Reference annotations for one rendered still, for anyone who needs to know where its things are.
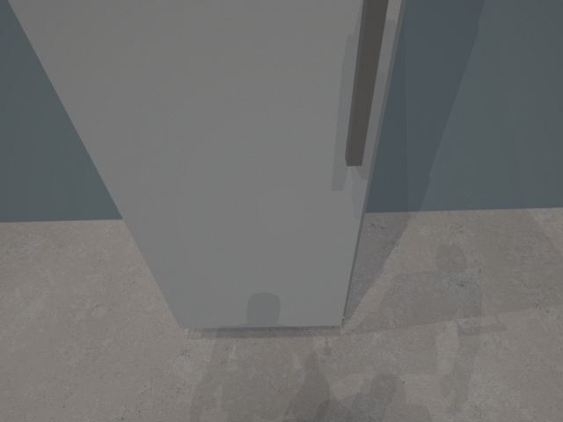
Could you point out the fridge door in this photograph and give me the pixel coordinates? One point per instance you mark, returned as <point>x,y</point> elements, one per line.
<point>219,128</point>

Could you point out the handle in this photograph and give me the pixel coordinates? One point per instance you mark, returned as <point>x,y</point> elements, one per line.
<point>368,52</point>

